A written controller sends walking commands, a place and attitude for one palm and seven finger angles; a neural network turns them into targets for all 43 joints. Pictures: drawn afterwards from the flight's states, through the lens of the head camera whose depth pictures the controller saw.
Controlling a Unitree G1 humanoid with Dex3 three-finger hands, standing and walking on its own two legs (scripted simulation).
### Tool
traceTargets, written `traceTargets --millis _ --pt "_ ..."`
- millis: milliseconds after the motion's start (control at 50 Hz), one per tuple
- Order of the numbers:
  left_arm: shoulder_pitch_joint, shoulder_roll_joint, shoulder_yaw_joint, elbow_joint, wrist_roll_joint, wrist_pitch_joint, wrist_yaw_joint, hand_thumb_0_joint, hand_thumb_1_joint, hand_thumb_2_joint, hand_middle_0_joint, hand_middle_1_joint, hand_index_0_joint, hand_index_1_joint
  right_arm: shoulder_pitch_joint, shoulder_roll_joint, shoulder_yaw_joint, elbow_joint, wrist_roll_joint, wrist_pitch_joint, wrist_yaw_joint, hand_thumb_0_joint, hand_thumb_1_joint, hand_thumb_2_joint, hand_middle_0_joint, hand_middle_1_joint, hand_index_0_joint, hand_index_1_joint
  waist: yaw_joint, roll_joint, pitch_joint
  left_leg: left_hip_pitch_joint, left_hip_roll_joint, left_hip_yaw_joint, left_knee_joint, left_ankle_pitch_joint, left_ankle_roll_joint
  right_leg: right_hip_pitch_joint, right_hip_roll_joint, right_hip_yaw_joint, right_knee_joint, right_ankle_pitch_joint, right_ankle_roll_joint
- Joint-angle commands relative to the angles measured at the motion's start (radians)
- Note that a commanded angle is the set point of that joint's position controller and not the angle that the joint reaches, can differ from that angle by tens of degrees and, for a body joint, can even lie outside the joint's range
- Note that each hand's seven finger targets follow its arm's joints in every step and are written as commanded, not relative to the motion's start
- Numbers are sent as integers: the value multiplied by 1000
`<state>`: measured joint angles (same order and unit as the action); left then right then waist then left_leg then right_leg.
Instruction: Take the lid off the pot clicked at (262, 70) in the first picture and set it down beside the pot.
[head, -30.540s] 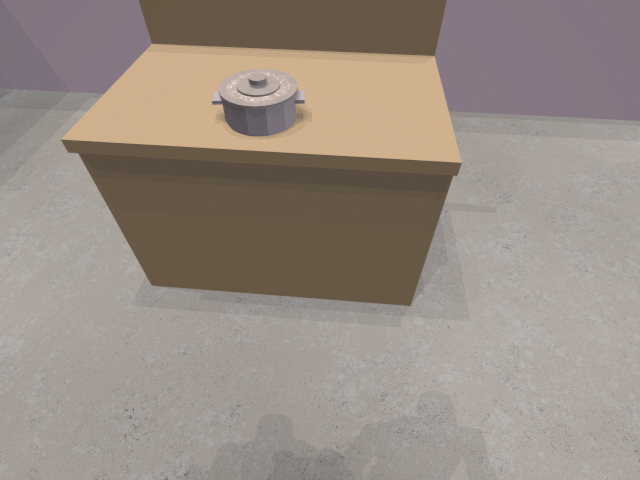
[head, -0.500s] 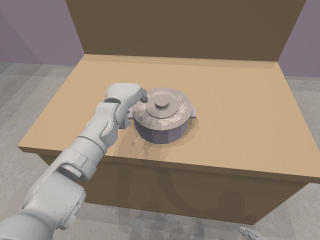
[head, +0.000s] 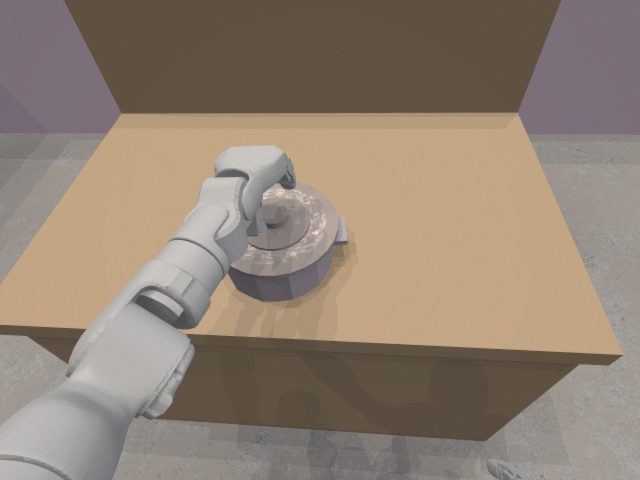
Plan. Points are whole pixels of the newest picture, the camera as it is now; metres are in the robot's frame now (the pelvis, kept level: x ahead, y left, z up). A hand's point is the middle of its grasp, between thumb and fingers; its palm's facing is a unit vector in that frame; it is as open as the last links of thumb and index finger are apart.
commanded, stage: move the open hand above the knob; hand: left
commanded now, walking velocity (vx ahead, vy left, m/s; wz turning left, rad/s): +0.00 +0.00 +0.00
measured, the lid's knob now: (273, 215) +0.50 +0.06 +0.03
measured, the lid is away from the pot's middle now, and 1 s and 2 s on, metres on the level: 0.01 0.01 0.01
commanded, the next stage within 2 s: lower the open fingers around the knob in 1.02 s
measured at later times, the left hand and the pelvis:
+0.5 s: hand (262, 198) +0.47 +0.07 +0.09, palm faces -0.35 -0.03 -0.94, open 10.3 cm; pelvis +0.01 -0.02 +0.00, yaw -1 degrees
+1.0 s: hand (266, 196) +0.47 +0.06 +0.10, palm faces -0.33 -0.02 -0.95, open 10.3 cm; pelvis +0.00 +0.01 +0.00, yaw -1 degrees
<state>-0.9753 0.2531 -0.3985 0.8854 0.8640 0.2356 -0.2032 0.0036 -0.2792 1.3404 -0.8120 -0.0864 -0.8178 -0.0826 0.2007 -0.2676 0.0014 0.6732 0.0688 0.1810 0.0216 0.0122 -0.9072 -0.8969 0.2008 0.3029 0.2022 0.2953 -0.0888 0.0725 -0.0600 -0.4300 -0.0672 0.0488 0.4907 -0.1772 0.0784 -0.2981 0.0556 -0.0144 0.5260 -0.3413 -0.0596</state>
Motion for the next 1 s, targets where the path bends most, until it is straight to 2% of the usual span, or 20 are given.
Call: traceTargets --millis 0,20,80,120,140,200,240,260,300,320,360,480,560,680,700,780,840,920,940,980 --pt "-549 135 68 -92 11 11 41 0 -285 1343 -806 -81 -806 -81 -15 -113 -39 -73 1 -22 -12 0 -900 -900 200 300 200 300 -32 -150 -358 306 23 -49 37 248 13 -37 -42 59 -59 535 35" --pt "-538 165 98 -60 12 18 46 0 -285 1343 -806 -81 -806 -81 -13 -115 -37 -73 1 -23 -14 0 -900 -900 200 300 200 300 -25 -165 -350 284 22 -48 35 234 12 -22 -43 62 -60 532 35" --pt "-581 224 137 -168 22 -6 47 0 -285 1343 -806 -81 -806 -81 -30 -112 -40 -95 -7 -29 -17 0 -900 -900 200 300 200 300 -7 -137 -469 310 14 -45 46 319 21 66 -55 89 -45 664 40" --pt "-529 196 118 -116 35 -1 48 0 -285 1343 -806 -81 -806 -81 -27 -110 -41 -93 -3 -26 -12 0 -900 -900 200 300 200 300 -8 -128 -434 304 17 -40 50 329 18 36 -50 79 -43 664 41" --pt "-506 178 115 -95 31 -4 44 0 -285 1343 -806 -81 -806 -81 -23 -108 -41 -97 -1 -26 -9 0 -900 -900 200 300 200 300 -8 -170 -422 286 17 -43 56 344 21 42 -48 77 -41 683 41" --pt "-511 233 152 -97 24 11 47 0 -285 1343 -806 -81 -806 -81 -27 -119 -42 -98 -1 -25 -12 0 -900 -900 200 300 200 300 -3 -177 -421 262 15 -31 46 301 21 71 -56 92 -54 697 52" --pt "-551 211 133 -150 19 2 37 0 -285 1343 -806 -81 -806 -81 -35 -112 -45 -107 -1 -28 -13 0 -900 -900 200 300 200 300 -9 -162 -435 270 11 -29 53 325 27 78 -60 98 -54 734 52" --pt "-543 259 165 -148 25 -1 38 0 -285 1343 -806 -81 -806 -81 -28 -119 -45 -102 -2 -28 -15 0 -900 -900 200 300 200 300 -6 -149 -438 270 10 -29 55 320 27 90 -62 103 -55 754 56" --pt "-524 270 170 -140 26 -4 36 0 -285 1343 -806 -81 -806 -81 -24 -118 -44 -99 -1 -31 -17 0 -900 -900 200 300 200 300 -5 -153 -440 269 10 -28 50 319 26 99 -63 102 -54 764 59" --pt "-507 232 134 -127 25 -4 30 0 -285 1343 -806 -81 -806 -81 -29 -117 -42 -102 5 -29 -15 0 -900 -900 200 300 200 300 -10 -159 -425 270 8 -30 47 318 24 80 -58 95 -55 741 56" --pt "-506 256 157 -157 27 -19 22 0 -285 1343 -806 -81 -806 -81 -31 -120 -48 -104 2 -29 -13 0 -900 -900 200 300 200 300 -6 -135 -437 289 9 -29 53 338 27 80 -60 99 -56 754 55" --pt "-549 184 94 -189 10 -36 10 0 -285 1343 -806 -81 -806 -81 -30 -116 -56 -94 7 -25 -4 0 -900 -900 200 300 200 300 -24 -120 -421 336 12 -38 57 334 30 15 -48 82 -61 669 48" --pt "-579 217 127 -190 2 -48 20 0 -285 1343 -806 -81 -806 -81 -23 -123 -59 -79 5 -26 -7 0 -900 -900 200 300 200 300 -26 -151 -436 344 19 -44 54 321 33 7 -47 82 -64 635 46" --pt "-576 135 71 -82 15 -15 46 0 -285 1343 -806 -81 -806 -81 -20 -120 -55 -62 10 -19 -2 0 -900 -900 200 300 200 300 -35 -139 -387 333 28 -56 43 270 21 -63 -38 56 -59 510 35" --pt "-588 167 96 -58 21 -5 53 0 -285 1343 -806 -81 -806 -81 -17 -127 -54 -54 11 -16 -4 0 -900 -900 200 300 200 300 -36 -144 -378 323 33 -56 36 246 18 -69 -37 55 -62 482 34" --pt "-665 159 88 -111 27 -8 62 0 -285 1343 -806 -81 -806 -81 -15 -121 -54 -62 4 -26 -4 0 -900 -900 200 300 200 300 -35 -87 -446 375 35 -73 38 267 16 -75 -36 51 -52 464 27" --pt "-611 159 108 -22 28 5 69 0 -285 1343 -806 -81 -806 -81 -2 -123 -50 -59 5 -27 -10 0 -900 -900 200 300 200 300 -33 -146 -398 328 40 -75 30 241 18 -83 -34 45 -61 434 24" --pt "-632 98 58 20 28 25 72 0 -285 1343 -806 -81 -806 -81 13 -126 -53 -49 5 -33 -11 0 -900 -900 200 300 200 300 -45 -147 -374 336 44 -80 19 203 13 -121 -27 32 -66 371 25" --pt "-645 133 103 -15 18 14 71 0 -285 1343 -806 -81 -806 -81 17 -127 -55 -56 0 -39 -14 0 -900 -900 200 300 200 300 -36 -151 -402 340 44 -81 22 223 18 -97 -30 38 -67 400 24" --pt "-675 112 70 -14 25 11 73 0 -285 1343 -806 -81 -806 -81 22 -126 -53 -50 1 -47 -16 0 -900 -900 200 300 200 300 -46 -125 -405 364 45 -88 16 213 14 -122 -27 34 -66 368 23"
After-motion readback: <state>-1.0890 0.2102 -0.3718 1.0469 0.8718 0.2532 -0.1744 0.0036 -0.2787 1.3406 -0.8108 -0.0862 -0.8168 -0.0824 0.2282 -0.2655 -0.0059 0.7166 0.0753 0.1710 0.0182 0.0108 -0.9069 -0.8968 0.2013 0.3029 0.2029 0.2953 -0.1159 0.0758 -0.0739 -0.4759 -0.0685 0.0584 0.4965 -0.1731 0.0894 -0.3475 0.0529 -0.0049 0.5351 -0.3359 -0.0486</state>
